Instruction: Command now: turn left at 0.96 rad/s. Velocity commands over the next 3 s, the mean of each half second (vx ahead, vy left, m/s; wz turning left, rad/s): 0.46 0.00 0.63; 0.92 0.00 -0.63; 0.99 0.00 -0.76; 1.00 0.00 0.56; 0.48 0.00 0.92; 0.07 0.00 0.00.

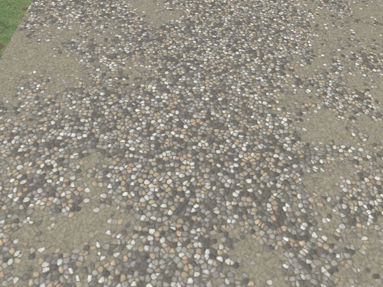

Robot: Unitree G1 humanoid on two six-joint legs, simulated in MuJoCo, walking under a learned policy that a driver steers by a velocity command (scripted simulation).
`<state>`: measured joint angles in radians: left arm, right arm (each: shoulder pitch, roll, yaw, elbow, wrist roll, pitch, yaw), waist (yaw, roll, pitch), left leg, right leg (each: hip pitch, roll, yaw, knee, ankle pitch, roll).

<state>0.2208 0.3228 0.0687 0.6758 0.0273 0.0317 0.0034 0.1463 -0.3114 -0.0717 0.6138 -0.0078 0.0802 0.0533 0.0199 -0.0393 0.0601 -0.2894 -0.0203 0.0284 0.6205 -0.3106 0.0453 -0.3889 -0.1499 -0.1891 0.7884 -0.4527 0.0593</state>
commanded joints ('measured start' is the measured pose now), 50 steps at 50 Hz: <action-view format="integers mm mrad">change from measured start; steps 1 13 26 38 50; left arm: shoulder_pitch -95 -128 164 227 -55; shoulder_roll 61 68 112 146 -4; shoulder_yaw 9 4 10 50 -8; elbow -144 -72 28 99 -18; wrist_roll -1 10 -21 -25 5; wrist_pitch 13 -39 -108 -108 -33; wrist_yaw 12 -35 -32 -13 -85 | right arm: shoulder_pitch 161 159 -16 -185 216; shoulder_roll -261 -178 -105 -65 -32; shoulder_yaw -79 -45 12 48 23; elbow -32 -5 -54 -101 105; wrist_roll -13 -14 -67 -13 -16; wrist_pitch -17 -67 -141 -148 -188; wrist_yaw -37 -30 -8 -16 -55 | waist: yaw -88 -87 17 23 -45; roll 208 187 -41 -96 148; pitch -70 -50 -11 -25 12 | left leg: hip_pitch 213 166 -536 -27 268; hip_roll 329 151 56 -11 300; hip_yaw -466 -522 -110 -23 -121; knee -272 -395 449 -95 -459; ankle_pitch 490 -269 49 148 104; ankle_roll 223 194 -17 -79 25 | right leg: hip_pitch -339 -236 350 177 -482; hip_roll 75 135 -71 8 34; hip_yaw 208 216 726 589 243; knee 329 -31 -626 -560 488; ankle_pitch -119 175 -233 404 262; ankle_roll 28 3 -252 -255 -145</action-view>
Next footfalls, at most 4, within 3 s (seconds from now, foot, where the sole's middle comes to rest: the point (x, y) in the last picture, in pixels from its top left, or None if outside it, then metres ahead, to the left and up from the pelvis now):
0.40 right None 0.17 -0.08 -0.76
0.80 left None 0.42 0.22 -0.76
1.26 right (199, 194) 0.82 -0.02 -0.76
1.72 left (219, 111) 1.27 -0.11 -0.76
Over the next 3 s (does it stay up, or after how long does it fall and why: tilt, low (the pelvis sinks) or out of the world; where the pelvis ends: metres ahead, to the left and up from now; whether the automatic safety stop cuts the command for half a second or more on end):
stays up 1.72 -0.23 0.00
